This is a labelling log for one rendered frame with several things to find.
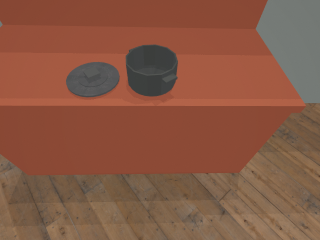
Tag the pot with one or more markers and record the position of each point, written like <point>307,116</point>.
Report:
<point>151,69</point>

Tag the table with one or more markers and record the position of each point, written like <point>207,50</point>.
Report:
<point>229,98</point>

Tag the knob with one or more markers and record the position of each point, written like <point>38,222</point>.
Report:
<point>91,73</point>

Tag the lid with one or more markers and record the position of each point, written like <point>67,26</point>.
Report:
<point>79,84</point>

